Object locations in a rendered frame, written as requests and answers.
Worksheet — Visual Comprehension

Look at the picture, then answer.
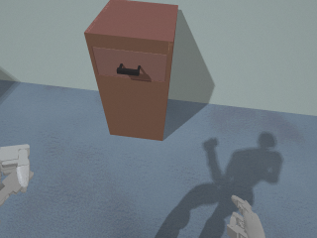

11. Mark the right robot hand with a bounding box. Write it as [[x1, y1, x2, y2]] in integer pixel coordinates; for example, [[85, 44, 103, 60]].
[[227, 195, 265, 238]]

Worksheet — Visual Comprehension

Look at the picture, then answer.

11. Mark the drawer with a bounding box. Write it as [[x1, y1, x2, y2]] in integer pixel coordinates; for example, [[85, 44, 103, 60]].
[[92, 47, 168, 81]]

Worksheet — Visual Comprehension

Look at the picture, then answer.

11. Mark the handle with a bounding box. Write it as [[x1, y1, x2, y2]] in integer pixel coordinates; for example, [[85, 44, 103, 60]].
[[116, 63, 141, 76]]

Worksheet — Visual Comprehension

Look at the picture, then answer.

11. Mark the left robot hand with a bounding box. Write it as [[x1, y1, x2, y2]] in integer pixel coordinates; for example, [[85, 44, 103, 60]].
[[0, 144, 34, 206]]

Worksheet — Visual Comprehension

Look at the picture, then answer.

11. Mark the cabinet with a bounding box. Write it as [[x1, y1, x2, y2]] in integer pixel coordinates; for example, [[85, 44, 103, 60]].
[[84, 0, 178, 141]]

